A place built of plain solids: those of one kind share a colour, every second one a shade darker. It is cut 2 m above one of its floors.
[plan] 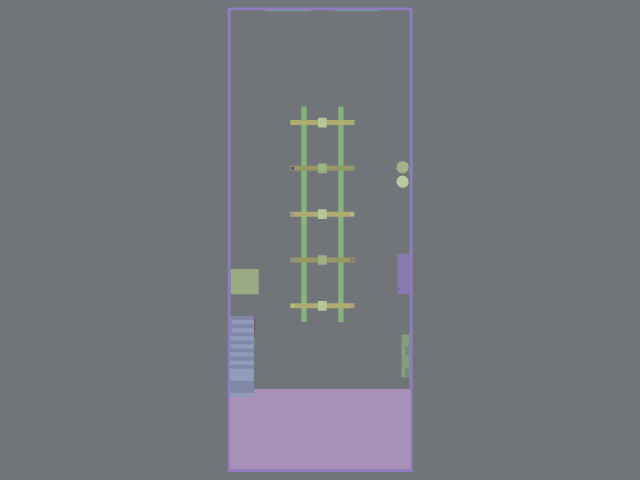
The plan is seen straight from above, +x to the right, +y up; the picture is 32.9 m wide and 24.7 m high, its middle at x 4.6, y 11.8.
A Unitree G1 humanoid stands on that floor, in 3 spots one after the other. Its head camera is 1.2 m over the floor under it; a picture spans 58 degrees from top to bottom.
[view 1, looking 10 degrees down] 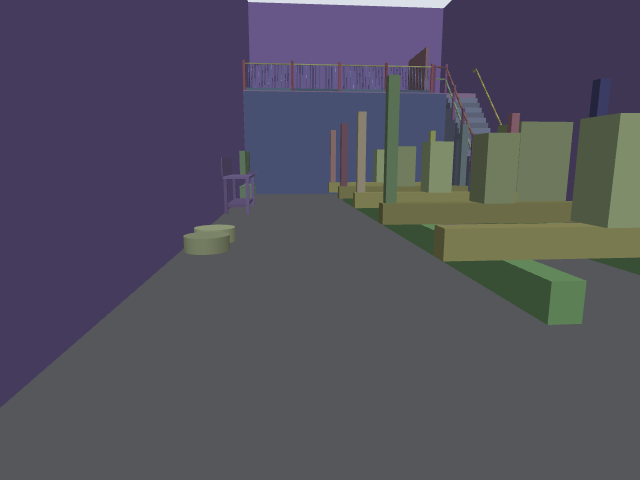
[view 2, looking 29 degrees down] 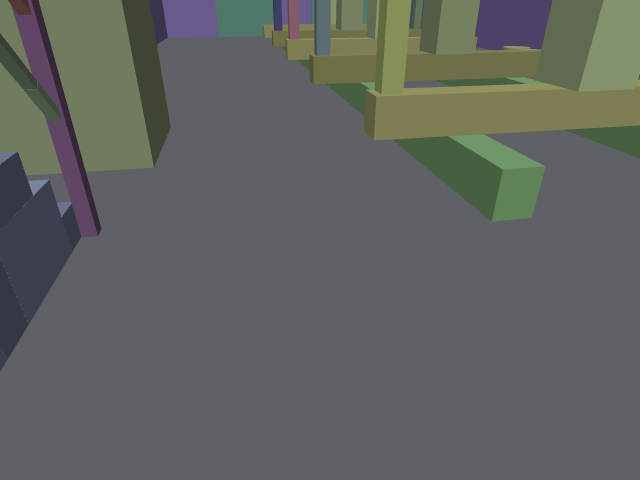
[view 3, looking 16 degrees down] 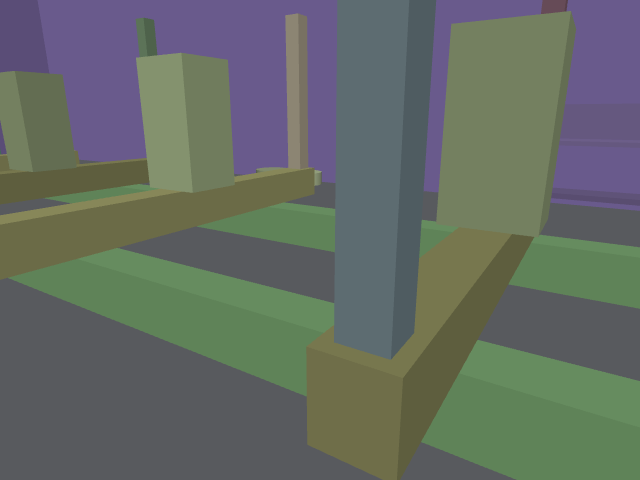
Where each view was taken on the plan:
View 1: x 7.79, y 21.62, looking -95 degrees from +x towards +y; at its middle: ground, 6.91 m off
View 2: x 2.13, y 5.43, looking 79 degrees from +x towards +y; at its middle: ground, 2.48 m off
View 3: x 2.26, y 10.35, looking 32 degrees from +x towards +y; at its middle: beam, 4.02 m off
